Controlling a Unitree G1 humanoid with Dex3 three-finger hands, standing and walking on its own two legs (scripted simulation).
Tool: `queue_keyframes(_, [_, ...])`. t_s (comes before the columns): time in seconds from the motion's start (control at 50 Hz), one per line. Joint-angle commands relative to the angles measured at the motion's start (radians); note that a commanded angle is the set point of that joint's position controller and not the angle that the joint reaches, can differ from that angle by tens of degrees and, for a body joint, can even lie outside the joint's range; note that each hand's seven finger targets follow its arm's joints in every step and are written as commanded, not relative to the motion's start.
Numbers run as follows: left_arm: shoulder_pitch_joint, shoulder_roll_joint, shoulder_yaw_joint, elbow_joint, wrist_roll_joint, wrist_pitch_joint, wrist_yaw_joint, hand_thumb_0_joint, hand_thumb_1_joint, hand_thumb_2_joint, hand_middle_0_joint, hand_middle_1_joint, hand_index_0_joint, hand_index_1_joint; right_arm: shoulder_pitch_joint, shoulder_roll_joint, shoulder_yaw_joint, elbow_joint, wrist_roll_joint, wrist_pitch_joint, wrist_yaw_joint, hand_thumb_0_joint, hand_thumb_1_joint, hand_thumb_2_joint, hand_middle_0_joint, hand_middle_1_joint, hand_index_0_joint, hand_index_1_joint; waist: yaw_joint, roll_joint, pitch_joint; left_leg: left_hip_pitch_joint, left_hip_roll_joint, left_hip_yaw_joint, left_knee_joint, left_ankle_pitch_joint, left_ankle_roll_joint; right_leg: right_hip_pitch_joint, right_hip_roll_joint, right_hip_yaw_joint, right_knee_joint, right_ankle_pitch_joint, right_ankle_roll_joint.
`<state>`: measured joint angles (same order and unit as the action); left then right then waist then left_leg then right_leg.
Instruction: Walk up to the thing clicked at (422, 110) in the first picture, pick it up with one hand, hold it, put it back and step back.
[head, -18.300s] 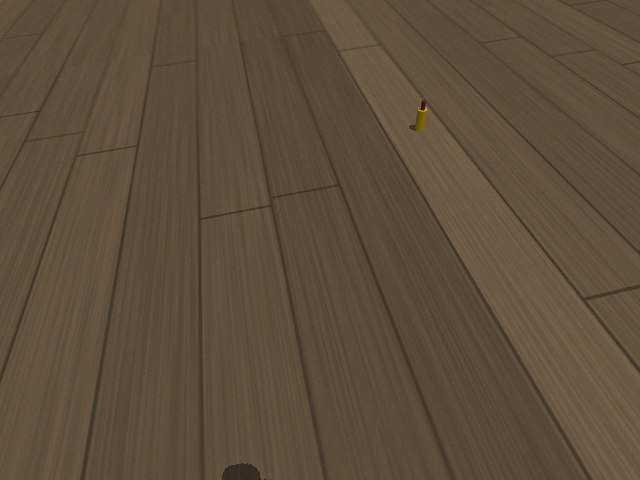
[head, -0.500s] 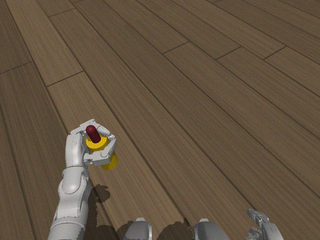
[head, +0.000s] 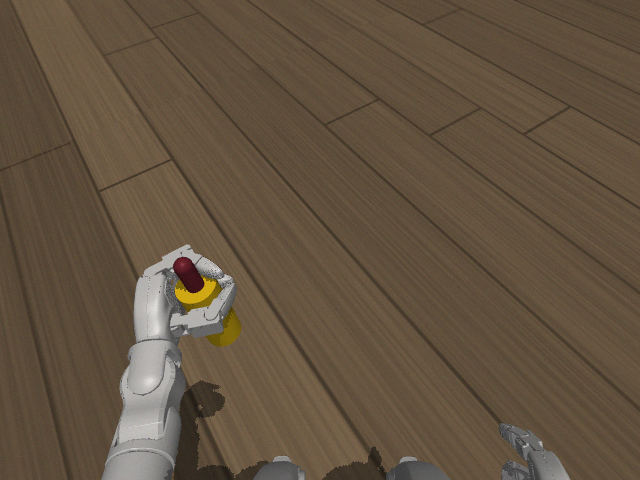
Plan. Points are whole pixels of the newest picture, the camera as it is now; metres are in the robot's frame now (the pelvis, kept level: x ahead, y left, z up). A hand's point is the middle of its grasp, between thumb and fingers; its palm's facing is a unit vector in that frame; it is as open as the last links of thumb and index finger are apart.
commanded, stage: hold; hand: left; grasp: from the side
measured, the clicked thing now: (205, 300) +0.34 +0.18 +0.02
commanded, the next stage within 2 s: none
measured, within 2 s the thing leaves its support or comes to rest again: neither
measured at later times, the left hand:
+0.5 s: hand (203, 293) +0.33 +0.17 +0.05, palm faces +0.11 -0.99 -0.04, open 5.6 cm
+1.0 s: hand (195, 301) +0.32 +0.18 +0.06, palm faces +0.10 -0.99 -0.04, open 5.6 cm
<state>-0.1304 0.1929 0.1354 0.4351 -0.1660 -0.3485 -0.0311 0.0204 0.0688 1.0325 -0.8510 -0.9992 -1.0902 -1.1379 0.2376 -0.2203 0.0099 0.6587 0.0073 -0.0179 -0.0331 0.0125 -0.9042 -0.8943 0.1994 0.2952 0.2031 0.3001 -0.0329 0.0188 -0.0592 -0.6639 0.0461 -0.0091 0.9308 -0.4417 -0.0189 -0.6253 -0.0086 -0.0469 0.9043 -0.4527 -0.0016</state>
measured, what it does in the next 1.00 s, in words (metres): stands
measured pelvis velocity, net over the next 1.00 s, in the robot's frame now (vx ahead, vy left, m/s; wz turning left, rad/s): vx -0.01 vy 0.01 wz -0.01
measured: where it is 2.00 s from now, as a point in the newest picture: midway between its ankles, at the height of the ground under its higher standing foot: outside the picture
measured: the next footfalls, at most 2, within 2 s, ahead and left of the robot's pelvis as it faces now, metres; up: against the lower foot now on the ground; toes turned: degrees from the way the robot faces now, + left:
none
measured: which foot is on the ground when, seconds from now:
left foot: down 0.00-1.00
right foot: down 0.00-1.00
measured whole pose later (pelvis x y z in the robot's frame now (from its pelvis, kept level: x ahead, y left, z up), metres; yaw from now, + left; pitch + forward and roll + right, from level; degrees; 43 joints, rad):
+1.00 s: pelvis -0.01 +0.01 +0.02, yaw +0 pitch +6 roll -1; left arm -0.11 0.19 0.11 0.44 -0.14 -0.35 -0.01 0.02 0.09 1.01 -0.83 -1.02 -1.08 -1.15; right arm 0.24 -0.21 0.01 0.67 0.01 -0.03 -0.02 0.01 -0.91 -0.90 0.20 0.30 0.20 0.30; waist -0.02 0.02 -0.02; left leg -0.53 0.04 0.01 0.82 -0.39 0.00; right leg -0.49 -0.02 -0.03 0.78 -0.39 0.02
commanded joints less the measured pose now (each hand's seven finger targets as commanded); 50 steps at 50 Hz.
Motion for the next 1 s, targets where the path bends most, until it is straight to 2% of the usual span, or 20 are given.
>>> queue_keyframes(0.0, [-0.335, 0.178, 0.081, -0.323, -0.013, -0.112, 0.003, 0.0, 0.523, 1.176, -1.29, -1.335, -1.301, -1.327, -0.001, -0.136, -0.055, -0.117, -0.004, -0.032, -0.008, 0.0, -0.915, -0.899, 0.2, 0.3, 0.2, 0.3, 0.008, 0.024, -0.345, 0.209, -0.034, 0.001, -0.12, 0.304, 0.026, 0.169, 0.021, 0.018, -0.126, 0.363, -0.006])
queue_keyframes(0.14, [-0.297, 0.125, 0.057, -0.287, -0.028, -0.107, 0.002, 0.0, 0.504, 1.164, -1.283, -1.323, -1.292, -1.318, 0.0, -0.136, -0.052, -0.117, -0.005, -0.032, -0.005, 0.0, -0.918, -0.901, 0.2, 0.3, 0.2, 0.3, -0.006, 0.009, -0.339, 0.247, -0.035, 0.006, -0.126, 0.345, 0.03, 0.195, 0.023, 0.022, -0.145, 0.407, -0.001])
queue_keyframes(0.16, [-0.347, 0.166, 0.074, -0.366, -0.023, -0.115, 0.009, 0.0, 0.509, 1.168, -1.286, -1.328, -1.295, -1.322, -0.002, -0.133, -0.052, -0.113, -0.004, -0.033, -0.009, 0.0, -0.917, -0.901, 0.2, 0.3, 0.2, 0.3, 0.001, 0.022, -0.345, 0.25, -0.037, 0.011, -0.132, 0.335, 0.031, 0.208, 0.018, 0.027, -0.151, 0.413, 0.002])
queue_keyframes(0.22, [-0.318, 0.145, 0.059, -0.351, -0.017, -0.116, 0.016, 0.0, 0.498, 1.159, -1.279, -1.309, -1.285, -1.307, -0.006, -0.126, -0.049, -0.111, -0.005, -0.031, -0.012, 0.0, -0.92, -0.903, 0.199, 0.3, 0.2, 0.3, -0.001, 0.017, -0.322, 0.252, -0.038, 0.012, -0.145, 0.317, 0.03, 0.206, 0.016, 0.027, -0.162, 0.392, 0.002])
queue_keyframes(0.24, [-0.262, 0.098, 0.044, -0.256, -0.018, -0.103, 0.016, 0.0, 0.497, 1.163, -1.278, -1.316, -1.286, -1.312, -0.013, -0.124, -0.048, -0.112, -0.007, -0.03, -0.009, 0.0, -0.917, -0.901, 0.2, 0.3, 0.2, 0.3, -0.006, -0.011, -0.294, 0.243, -0.035, 0.006, -0.146, 0.319, 0.029, 0.195, 0.022, 0.02, -0.158, 0.382, 0.0])
queue_keyframes(0.3, [-0.328, 0.153, 0.07, -0.332, -0.011, -0.109, 0.023, 0.0, 0.526, 1.168, -1.278, -1.321, -1.288, -1.316, -0.012, -0.13, -0.054, -0.112, -0.005, -0.03, -0.01, 0.0, -0.912, -0.9, 0.2, 0.3, 0.2, 0.3, 0.007, 0.017, -0.316, 0.25, -0.038, 0.01, -0.157, 0.314, 0.029, 0.219, 0.019, 0.023, -0.17, 0.384, 0.001])
queue_keyframes(0.32, [-0.272, 0.12, 0.044, -0.266, -0.007, -0.101, 0.018, 0.0, 0.531, 1.173, -1.287, -1.326, -1.295, -1.321, -0.015, -0.128, -0.051, -0.116, -0.006, -0.028, -0.009, 0.0, -0.916, -0.901, 0.2, 0.3, 0.2, 0.3, -0.004, 0.001, -0.299, 0.248, -0.04, 0.014, -0.156, 0.317, 0.031, 0.215, 0.018, 0.026, -0.175, 0.393, 0.003])
queue_keyframes(0.34, [-0.334, 0.167, 0.074, -0.349, -0.007, -0.108, 0.022, 0.0, 0.537, 1.182, -1.291, -1.338, -1.301, -1.332, -0.01, -0.134, -0.055, -0.11, -0.005, -0.028, -0.012, 0.0, -0.913, -0.901, 0.2, 0.3, 0.2, 0.3, 0.007, 0.017, -0.324, 0.269, -0.038, 0.015, -0.162, 0.329, 0.031, 0.233, 0.016, 0.026, -0.176, 0.405, 0.003])
queue_keyframes(0.36, [-0.278, 0.124, 0.04, -0.282, -0.002, -0.1, 0.018, 0.0, 0.531, 1.187, -1.303, -1.342, -1.311, -1.338, -0.013, -0.125, -0.05, -0.113, -0.006, -0.026, -0.011, 0.0, -0.918, -0.902, 0.2, 0.3, 0.2, 0.3, -0.003, 0.002, -0.307, 0.264, -0.039, 0.014, -0.159, 0.338, 0.031, 0.231, 0.018, 0.025, -0.178, 0.411, 0.004])
queue_keyframes(0.44, [-0.306, 0.139, 0.061, -0.308, -0.007, -0.098, 0.022, 0.0, 0.55, 1.179, -1.294, -1.329, -1.301, -1.325, -0.023, -0.128, -0.053, -0.114, -0.001, -0.029, -0.011, 0.0, -0.912, -0.901, 0.2, 0.3, 0.2, 0.3, 0.006, 0.008, -0.286, 0.271, -0.037, 0.011, -0.189, 0.298, 0.027, 0.232, 0.019, 0.018, -0.194, 0.361, 0.0])
queue_keyframes(0.54, [-0.29, 0.101, 0.031, -0.284, -0.012, -0.089, 0.021, 0.0, 0.541, 1.183, -1.279, -1.331, -1.289, -1.324, -0.026, -0.127, -0.051, -0.118, -0.001, -0.033, -0.007, 0.0, -0.91, -0.901, 0.2, 0.3, 0.2, 0.3, -0.003, 0.008, -0.282, 0.301, -0.031, 0.005, -0.202, 0.319, 0.023, 0.23, 0.027, 0.009, -0.196, 0.359, -0.005])
queue_keyframes(0.56, [-0.311, 0.141, 0.059, -0.323, -0.011, -0.093, 0.023, 0.0, 0.551, 1.178, -1.287, -1.324, -1.294, -1.32, -0.019, -0.132, -0.055, -0.107, 0.0, -0.036, -0.008, 0.0, -0.912, -0.902, 0.2, 0.3, 0.2, 0.3, 0.01, 0.02, -0.29, 0.305, -0.03, 0.005, -0.202, 0.34, 0.023, 0.238, 0.025, 0.009, -0.195, 0.375, -0.006])
queue_keyframes(0.6, [-0.313, 0.117, 0.028, -0.298, -0.004, -0.089, 0.02, 0.0, 0.503, 1.176, -1.291, -1.335, -1.299, -1.331, -0.022, -0.126, -0.052, -0.108, -0.003, -0.036, -0.008, 0.0, -0.916, -0.902, 0.2, 0.3, 0.2, 0.3, -0.001, 0.004, -0.274, 0.303, -0.031, 0.008, -0.197, 0.35, 0.027, 0.236, 0.023, 0.014, -0.201, 0.393, -0.002])
queue_keyframes(0.64, [-0.363, 0.162, 0.068, -0.362, -0.003, -0.098, 0.028, 0.0, 0.527, 1.167, -1.281, -1.323, -1.29, -1.318, -0.024, -0.125, -0.055, -0.108, 0.0, -0.038, -0.007, 0.0, -0.913, -0.902, 0.2, 0.3, 0.2, 0.3, 0.013, 0.03, -0.275, 0.299, -0.034, 0.01, -0.211, 0.317, 0.024, 0.248, 0.019, 0.015, -0.208, 0.368, -0.003])
queue_keyframes(0.68, [-0.288, 0.091, 0.017, -0.252, -0.002, -0.086, 0.022, 0.0, 0.506, 1.169, -1.279, -1.324, -1.287, -1.32, -0.034, -0.125, -0.051, -0.114, -0.002, -0.039, -0.006, 0.0, -0.917, -0.903, 0.2, 0.3, 0.2, 0.3, -0.002, -0.003, -0.227, 0.288, -0.032, 0.009, -0.219, 0.29, 0.024, 0.224, 0.023, 0.012, -0.213, 0.339, -0.003])
queue_keyframes(0.72, [-0.339, 0.124, 0.047, -0.311, -0.004, -0.098, 0.029, 0.0, 0.527, 1.177, -1.276, -1.324, -1.283, -1.32, -0.033, -0.125, -0.054, -0.106, -0.001, -0.042, -0.004, 0.0, -0.91, -0.902, 0.2, 0.3, 0.2, 0.3, 0.008, 0.025, -0.253, 0.296, -0.032, 0.007, -0.224, 0.272, 0.019, 0.229, 0.022, 0.01, -0.213, 0.32, -0.007])
queue_keyframes(0.8, [-0.31, 0.109, 0.022, -0.285, 0.0, -0.098, 0.024, 0.0, 0.512, 1.163, -1.277, -1.319, -1.285, -1.314, -0.035, -0.129, -0.056, -0.107, -0.003, -0.047, 0.001, 0.0, -0.914, -0.902, 0.199, 0.3, 0.2, 0.3, 0.003, 0.025, -0.241, 0.296, -0.028, 0.003, -0.229, 0.281, 0.017, 0.225, 0.025, 0.005, -0.21, 0.319, -0.009])
queue_keyframes(0.86, [-0.336, 0.139, 0.051, -0.303, 0.001, -0.11, 0.024, 0.0, 0.546, 1.18, -1.265, -1.318, -1.273, -1.314, -0.032, -0.13, -0.059, -0.106, 0.0, -0.047, 0.003, 0.0, -0.909, -0.902, 0.2, 0.3, 0.2, 0.3, 0.013, 0.028, -0.261, 0.299, -0.027, -0.002, -0.232, 0.275, 0.016, 0.224, 0.024, 0.001, -0.208, 0.309, -0.011])
queue_keyframes(0.9, [-0.335, 0.132, 0.036, -0.337, -0.003, -0.113, 0.021, 0.0, 0.559, 1.172, -1.262, -1.316, -1.272, -1.308, -0.023, -0.127, -0.055, -0.108, -0.004, -0.046, 0.002, 0.0, -0.908, -0.901, 0.2, 0.3, 0.2, 0.3, 0.012, 0.024, -0.306, 0.323, -0.028, 0.002, -0.222, 0.308, 0.018, 0.251, 0.023, 0.007, -0.21, 0.343, -0.008])
queue_keyframes(0.98, [-0.363, 0.116, 0.024, -0.323, -0.005, -0.112, 0.026, 0.0, 0.547, 1.188, -1.258, -1.317, -1.264, -1.315, -0.023, -0.131, -0.054, -0.101, -0.002, -0.051, 0.003, 0.0, -0.911, -0.904, 0.199, 0.3, 0.2, 0.3, 0.004, 0.03, -0.269, 0.32, -0.024, -0.003, -0.235, 0.29, 0.013, 0.227, 0.027, 0.002, -0.21, 0.319, -0.012])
